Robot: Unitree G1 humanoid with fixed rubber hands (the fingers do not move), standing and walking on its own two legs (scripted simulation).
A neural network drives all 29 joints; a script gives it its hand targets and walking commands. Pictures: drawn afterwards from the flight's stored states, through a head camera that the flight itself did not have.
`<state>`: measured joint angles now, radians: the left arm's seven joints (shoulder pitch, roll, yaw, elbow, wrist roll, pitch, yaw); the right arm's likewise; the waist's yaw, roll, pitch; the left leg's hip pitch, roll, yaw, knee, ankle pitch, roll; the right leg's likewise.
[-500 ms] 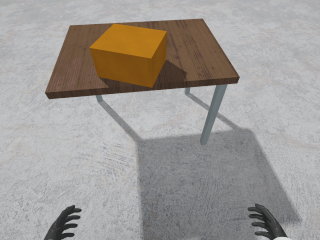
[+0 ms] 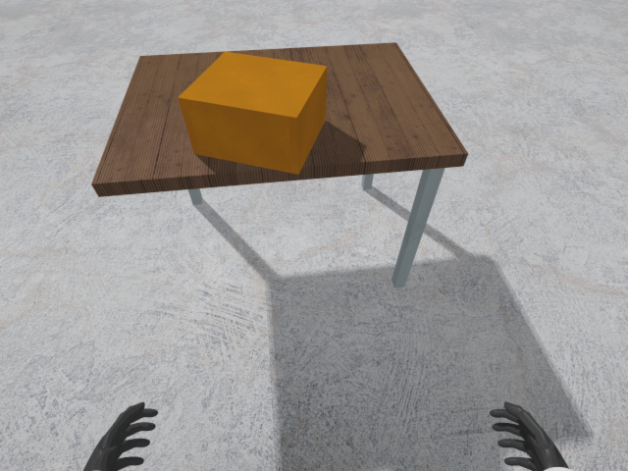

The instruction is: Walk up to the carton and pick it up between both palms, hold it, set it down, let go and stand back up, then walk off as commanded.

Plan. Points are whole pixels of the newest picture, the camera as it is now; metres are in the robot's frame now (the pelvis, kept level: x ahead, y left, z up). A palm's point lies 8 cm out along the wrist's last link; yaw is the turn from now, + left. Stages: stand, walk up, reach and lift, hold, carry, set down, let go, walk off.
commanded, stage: stand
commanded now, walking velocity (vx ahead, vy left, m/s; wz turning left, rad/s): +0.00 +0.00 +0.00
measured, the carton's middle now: (260, 110) +0.89 +0.12 -0.03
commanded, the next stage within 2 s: walk up in 0.04 s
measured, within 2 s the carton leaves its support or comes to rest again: neither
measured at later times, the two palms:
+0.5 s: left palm out of the picture +0.09 +0.32 -0.06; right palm out of the picture +0.13 -0.30 -0.08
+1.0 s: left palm (34, 397) +0.23 +0.39 -0.06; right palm (519, 449) +0.16 -0.25 -0.07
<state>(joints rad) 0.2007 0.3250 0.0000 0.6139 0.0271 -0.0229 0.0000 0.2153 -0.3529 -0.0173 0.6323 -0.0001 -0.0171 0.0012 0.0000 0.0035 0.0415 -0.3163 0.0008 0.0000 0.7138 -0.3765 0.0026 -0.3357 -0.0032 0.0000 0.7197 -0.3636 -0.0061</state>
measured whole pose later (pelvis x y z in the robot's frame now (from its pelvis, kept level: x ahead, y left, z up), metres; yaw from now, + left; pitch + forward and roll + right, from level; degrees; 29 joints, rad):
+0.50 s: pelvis +0.03 +0.01 +0.01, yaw +1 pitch -3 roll +1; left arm 0.41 0.42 0.00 0.63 0.03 -0.09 -0.02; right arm 0.31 -0.43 -0.05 0.66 0.00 -0.03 0.06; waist 0.00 0.01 0.04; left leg -0.39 -0.01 0.00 0.89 -0.47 0.05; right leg -0.24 -0.04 0.00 0.68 -0.39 -0.01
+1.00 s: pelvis +0.13 +0.07 +0.01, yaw +3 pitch +0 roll +0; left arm 0.27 0.47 0.00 0.63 0.02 -0.04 -0.04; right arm 0.52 -0.43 -0.07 0.66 0.00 -0.07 0.04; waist 0.00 -0.02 0.05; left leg -0.30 -0.01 -0.01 0.63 -0.33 0.03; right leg -0.64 -0.06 0.03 0.95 -0.31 -0.03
